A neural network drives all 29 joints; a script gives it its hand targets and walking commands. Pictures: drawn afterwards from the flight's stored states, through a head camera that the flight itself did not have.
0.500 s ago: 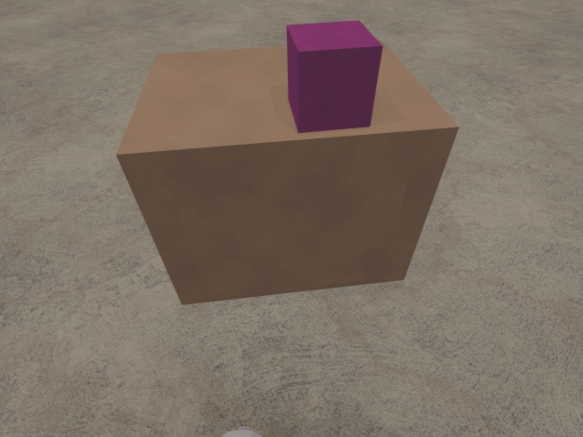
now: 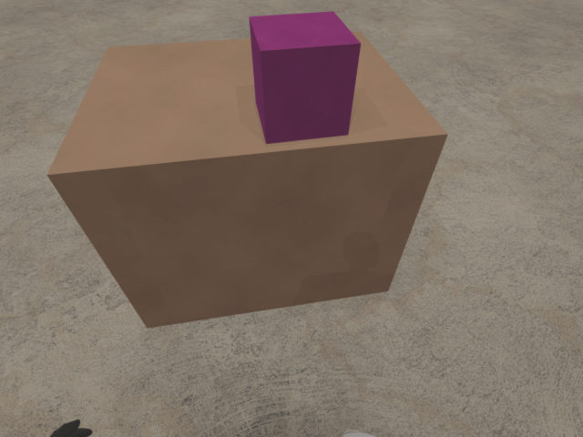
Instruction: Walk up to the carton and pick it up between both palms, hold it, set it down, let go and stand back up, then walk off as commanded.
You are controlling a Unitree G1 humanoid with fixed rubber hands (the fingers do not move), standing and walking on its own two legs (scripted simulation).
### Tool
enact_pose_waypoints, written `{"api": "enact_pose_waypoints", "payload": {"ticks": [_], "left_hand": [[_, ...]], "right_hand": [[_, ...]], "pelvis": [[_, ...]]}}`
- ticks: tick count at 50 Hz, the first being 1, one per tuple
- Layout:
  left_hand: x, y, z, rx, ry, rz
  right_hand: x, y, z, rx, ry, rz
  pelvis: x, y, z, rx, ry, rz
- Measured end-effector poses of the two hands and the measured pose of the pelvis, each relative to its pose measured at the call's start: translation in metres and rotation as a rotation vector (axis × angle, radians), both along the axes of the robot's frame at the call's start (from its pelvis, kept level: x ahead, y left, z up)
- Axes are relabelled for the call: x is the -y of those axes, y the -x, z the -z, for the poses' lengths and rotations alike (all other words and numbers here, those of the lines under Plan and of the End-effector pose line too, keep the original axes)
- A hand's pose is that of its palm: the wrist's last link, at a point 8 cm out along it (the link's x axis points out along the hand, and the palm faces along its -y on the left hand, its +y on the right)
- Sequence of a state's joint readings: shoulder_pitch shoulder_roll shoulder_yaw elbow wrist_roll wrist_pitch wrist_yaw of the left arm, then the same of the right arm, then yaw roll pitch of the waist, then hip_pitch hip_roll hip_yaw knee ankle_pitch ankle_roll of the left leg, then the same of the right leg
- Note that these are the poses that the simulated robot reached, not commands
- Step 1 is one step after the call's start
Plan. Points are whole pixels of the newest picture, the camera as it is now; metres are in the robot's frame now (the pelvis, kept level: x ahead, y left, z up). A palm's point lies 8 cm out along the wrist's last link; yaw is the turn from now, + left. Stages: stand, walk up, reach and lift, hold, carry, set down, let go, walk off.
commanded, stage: walk up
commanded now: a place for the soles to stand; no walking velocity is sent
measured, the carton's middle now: (299, 77) +0.86 -0.04 +0.10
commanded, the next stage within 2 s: none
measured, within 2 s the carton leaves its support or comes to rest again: neither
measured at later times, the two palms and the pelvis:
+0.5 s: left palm (90, 421) +0.20 +0.29 -0.08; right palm (581, 423) +0.17 -0.40 -0.08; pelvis +0.11 -0.04 +0.00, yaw +0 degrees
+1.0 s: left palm (122, 386) +0.25 +0.26 -0.09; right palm (522, 337) +0.31 -0.39 -0.10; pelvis +0.20 -0.07 +0.00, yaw +2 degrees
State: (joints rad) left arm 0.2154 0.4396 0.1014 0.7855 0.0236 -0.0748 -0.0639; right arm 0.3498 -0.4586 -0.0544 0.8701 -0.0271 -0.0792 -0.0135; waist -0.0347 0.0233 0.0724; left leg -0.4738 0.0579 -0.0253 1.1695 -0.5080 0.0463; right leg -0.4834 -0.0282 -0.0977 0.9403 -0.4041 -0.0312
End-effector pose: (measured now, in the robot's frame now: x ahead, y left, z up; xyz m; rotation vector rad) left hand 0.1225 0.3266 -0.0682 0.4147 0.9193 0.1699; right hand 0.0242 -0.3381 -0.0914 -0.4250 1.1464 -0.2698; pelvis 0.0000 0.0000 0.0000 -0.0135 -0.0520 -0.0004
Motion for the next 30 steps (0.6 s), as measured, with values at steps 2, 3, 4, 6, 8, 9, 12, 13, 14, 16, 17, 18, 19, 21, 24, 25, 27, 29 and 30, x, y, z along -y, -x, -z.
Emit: {"api": "enact_pose_waypoints", "payload": {"ticks": [2, 3, 4, 6, 8, 9, 12, 13, 14, 16, 17, 18, 19, 21, 24, 25, 27, 29, 30], "left_hand": [[-0.002, 0.005, -0.003, -0.009, -0.013, -0.038], [-0.003, 0.009, -0.004, -0.023, -0.018, -0.057], [-0.004, 0.013, -0.005, -0.04, -0.023, -0.073], [-0.007, 0.023, -0.005, -0.076, -0.027, -0.101], [-0.01, 0.03, -0.002, -0.109, -0.023, -0.13], [-0.012, 0.032, 0.001, -0.123, -0.019, -0.142], [-0.014, 0.033, 0.014, -0.173, -0.01, -0.164], [-0.011, 0.029, 0.017, -0.189, -0.009, -0.162], [-0.008, 0.023, 0.019, -0.199, -0.007, -0.153], [0.0, 0.006, 0.022, -0.2, 0.0, -0.129], [0.004, -0.003, 0.023, -0.196, 0.005, -0.114], [0.008, -0.013, 0.023, -0.191, 0.008, -0.097], [0.013, -0.023, 0.023, -0.184, 0.01, -0.08], [0.022, -0.044, 0.021, -0.166, 0.01, -0.054], [0.035, -0.072, 0.017, -0.125, 0.001, -0.03], [0.038, -0.077, 0.016, -0.107, -0.006, -0.03], [0.039, -0.083, 0.012, -0.081, -0.016, -0.051], [0.038, -0.083, 0.008, -0.083, -0.027, -0.083], [0.037, -0.082, 0.005, -0.09, -0.032, -0.098]], "right_hand": [[-0.005, -0.026, 0.002, 0.005, -0.022, -0.035], [-0.008, -0.04, 0.001, 0.016, -0.032, -0.057], [-0.011, -0.055, -0.001, 0.031, -0.042, -0.077], [-0.016, -0.083, -0.005, 0.06, -0.056, -0.117], [-0.02, -0.109, -0.01, 0.087, -0.056, -0.155], [-0.02, -0.121, -0.011, 0.099, -0.049, -0.175], [-0.016, -0.146, -0.015, 0.142, -0.017, -0.193], [-0.012, -0.151, -0.018, 0.156, -0.007, -0.184], [-0.007, -0.154, -0.02, 0.164, 0.004, -0.171], [0.003, -0.156, -0.025, 0.167, 0.028, -0.145], [0.009, -0.156, -0.026, 0.166, 0.036, -0.132], [0.015, -0.155, -0.028, 0.163, 0.044, -0.122], [0.022, -0.154, -0.028, 0.156, 0.049, -0.112], [0.035, -0.15, -0.027, 0.139, 0.054, -0.089], [0.055, -0.147, -0.018, 0.098, 0.052, -0.052], [0.06, -0.148, -0.014, 0.081, 0.05, -0.035], [0.061, -0.157, -0.01, 0.051, 0.04, -0.021], [0.056, -0.173, -0.01, 0.042, 0.022, -0.045], [0.053, -0.183, -0.01, 0.045, 0.012, -0.062]], "pelvis": [[0.003, -0.009, -0.004, 0.001, 0.009, -0.008], [0.004, -0.014, -0.006, 0.002, 0.009, -0.013], [0.005, -0.018, -0.008, 0.003, 0.009, -0.021], [0.005, -0.027, -0.01, -0.001, 0.005, -0.038], [0.005, -0.036, -0.011, -0.005, 0.0, -0.054], [0.004, -0.04, -0.009, -0.006, -0.003, -0.059], [0.002, -0.055, -0.003, -0.013, -0.039, -0.055], [0.003, -0.06, -0.002, -0.015, -0.046, -0.052], [0.004, -0.064, -0.002, -0.016, -0.053, -0.045], [0.008, -0.072, -0.003, -0.018, -0.061, -0.031], [0.01, -0.076, -0.003, -0.019, -0.063, -0.025], [0.013, -0.079, -0.003, -0.019, -0.063, -0.02], [0.016, -0.083, -0.003, -0.018, -0.063, -0.013], [0.024, -0.092, -0.002, -0.018, -0.062, -0.003], [0.037, -0.106, 0.002, -0.005, -0.029, 0.0], [0.041, -0.111, 0.003, -0.004, -0.015, -0.005], [0.047, -0.121, 0.002, -0.003, -0.001, -0.01], [0.051, -0.13, -0.002, 0.001, 0.002, -0.013], [0.052, -0.135, -0.005, 0.002, 0.002, -0.018]]}}
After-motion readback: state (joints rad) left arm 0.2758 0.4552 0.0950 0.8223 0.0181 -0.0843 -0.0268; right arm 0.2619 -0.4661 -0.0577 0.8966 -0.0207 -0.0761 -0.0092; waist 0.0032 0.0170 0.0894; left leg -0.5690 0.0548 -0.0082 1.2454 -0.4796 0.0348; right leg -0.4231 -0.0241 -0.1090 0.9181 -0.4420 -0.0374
